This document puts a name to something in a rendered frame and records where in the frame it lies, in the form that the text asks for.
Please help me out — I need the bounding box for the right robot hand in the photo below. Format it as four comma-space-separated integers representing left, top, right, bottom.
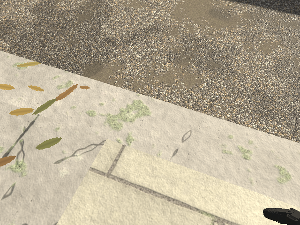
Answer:
262, 208, 300, 225

